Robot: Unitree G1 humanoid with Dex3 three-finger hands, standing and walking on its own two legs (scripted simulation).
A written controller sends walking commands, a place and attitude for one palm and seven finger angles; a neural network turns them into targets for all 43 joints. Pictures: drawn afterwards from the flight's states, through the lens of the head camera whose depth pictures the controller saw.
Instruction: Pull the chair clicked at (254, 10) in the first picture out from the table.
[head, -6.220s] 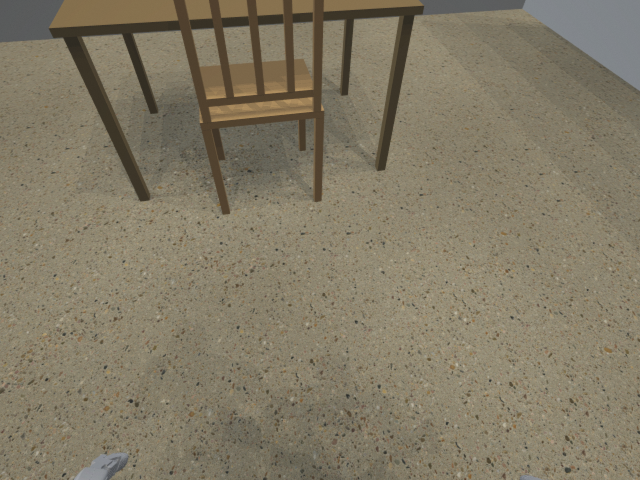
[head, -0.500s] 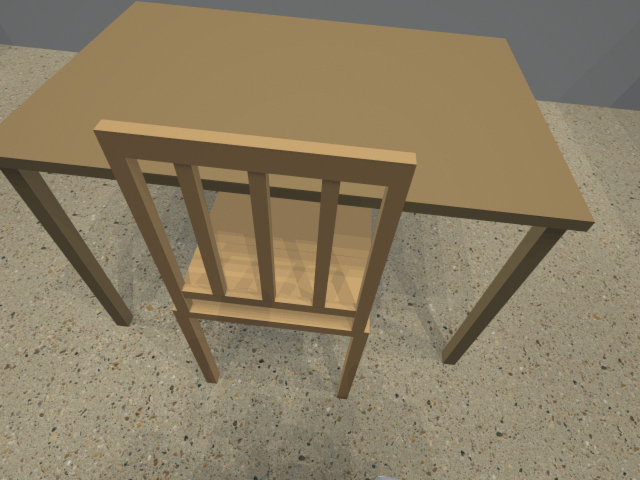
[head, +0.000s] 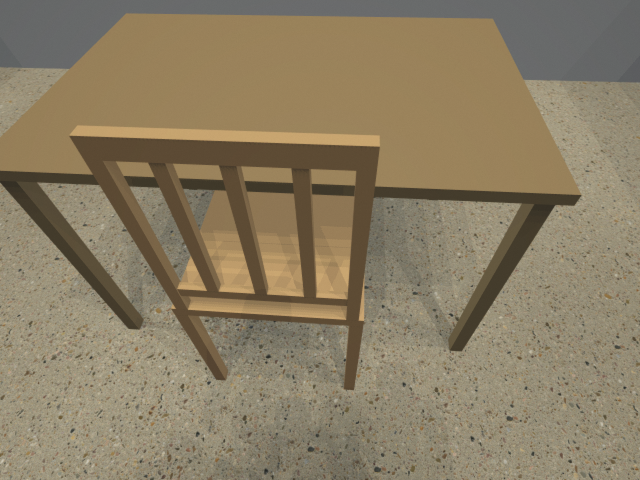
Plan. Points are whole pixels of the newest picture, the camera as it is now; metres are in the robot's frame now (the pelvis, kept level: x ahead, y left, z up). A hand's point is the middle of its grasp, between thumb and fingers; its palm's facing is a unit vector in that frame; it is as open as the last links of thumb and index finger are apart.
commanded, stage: come to a stop and stand still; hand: left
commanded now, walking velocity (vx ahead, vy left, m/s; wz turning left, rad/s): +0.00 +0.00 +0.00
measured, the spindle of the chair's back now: (248, 238) +0.50 +0.16 -0.05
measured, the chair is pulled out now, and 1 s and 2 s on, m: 0.00 0.00 0.00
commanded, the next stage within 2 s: look again from close up in 0.42 s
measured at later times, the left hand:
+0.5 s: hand out of the picture -0.09 +0.18 -0.17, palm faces +0.05 -0.98 -0.20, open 7.4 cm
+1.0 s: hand out of the picture +0.02 +0.19 -0.16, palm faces +0.04 -0.97 -0.25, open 7.3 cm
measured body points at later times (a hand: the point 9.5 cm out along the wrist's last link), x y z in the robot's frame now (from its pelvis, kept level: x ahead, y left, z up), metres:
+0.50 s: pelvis -0.03 +0.02 +0.00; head -0.02 +0.01 +0.45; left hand -0.09 +0.23 -0.15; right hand -0.04 -0.19 -0.17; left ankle -0.05 +0.13 -0.74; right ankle +0.03 -0.10 -0.74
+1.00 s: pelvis -0.01 +0.01 +0.00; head -0.01 -0.02 +0.45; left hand +0.02 +0.24 -0.15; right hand -0.02 -0.20 -0.17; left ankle -0.05 +0.13 -0.74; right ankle +0.03 -0.10 -0.74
